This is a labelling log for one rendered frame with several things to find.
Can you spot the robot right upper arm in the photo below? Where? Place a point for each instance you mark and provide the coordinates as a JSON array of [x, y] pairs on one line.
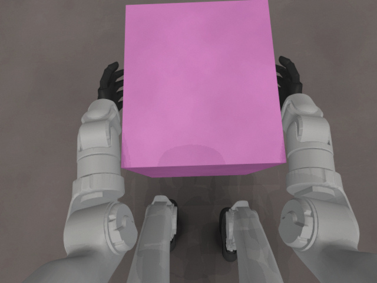
[[325, 236]]

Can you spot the robot left forearm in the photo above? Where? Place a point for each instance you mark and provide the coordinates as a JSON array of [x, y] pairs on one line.
[[99, 177]]

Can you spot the left robot hand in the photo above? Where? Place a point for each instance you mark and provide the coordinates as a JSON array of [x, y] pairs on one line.
[[108, 85]]

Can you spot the robot left shin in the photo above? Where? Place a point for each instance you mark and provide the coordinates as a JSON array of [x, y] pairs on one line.
[[160, 198]]

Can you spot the robot right forearm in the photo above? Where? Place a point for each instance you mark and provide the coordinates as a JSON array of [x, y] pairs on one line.
[[310, 152]]

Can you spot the carton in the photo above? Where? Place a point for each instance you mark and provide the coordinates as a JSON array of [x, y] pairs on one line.
[[200, 95]]

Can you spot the right robot hand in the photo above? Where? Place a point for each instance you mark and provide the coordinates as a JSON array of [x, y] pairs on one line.
[[290, 80]]

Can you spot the robot left upper arm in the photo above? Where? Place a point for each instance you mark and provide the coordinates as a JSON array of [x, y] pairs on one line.
[[96, 240]]

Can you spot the robot right thigh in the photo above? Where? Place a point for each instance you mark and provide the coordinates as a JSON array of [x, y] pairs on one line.
[[256, 262]]

